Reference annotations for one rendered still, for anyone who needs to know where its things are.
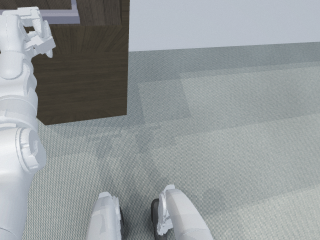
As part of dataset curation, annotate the left robot hand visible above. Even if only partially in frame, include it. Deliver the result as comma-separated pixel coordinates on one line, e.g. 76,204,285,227
0,6,56,61

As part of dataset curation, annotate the left robot shin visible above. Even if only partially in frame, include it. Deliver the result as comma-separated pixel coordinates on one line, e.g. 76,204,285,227
92,191,122,240

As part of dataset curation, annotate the left robot upper arm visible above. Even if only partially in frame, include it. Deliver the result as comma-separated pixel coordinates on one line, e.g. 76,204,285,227
0,127,47,240

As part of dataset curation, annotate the cabinet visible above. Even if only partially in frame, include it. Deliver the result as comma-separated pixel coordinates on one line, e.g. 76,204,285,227
0,0,130,126

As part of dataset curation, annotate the left robot forearm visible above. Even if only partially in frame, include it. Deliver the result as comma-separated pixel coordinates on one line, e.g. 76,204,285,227
0,51,38,134

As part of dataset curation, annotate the drawer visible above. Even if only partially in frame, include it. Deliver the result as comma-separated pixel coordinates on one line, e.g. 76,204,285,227
0,0,120,27

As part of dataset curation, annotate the right robot foot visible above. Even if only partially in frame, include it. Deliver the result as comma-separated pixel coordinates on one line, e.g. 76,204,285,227
151,198,168,240

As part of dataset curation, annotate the handle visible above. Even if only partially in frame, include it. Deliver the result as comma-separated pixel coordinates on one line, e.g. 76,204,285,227
0,0,80,24

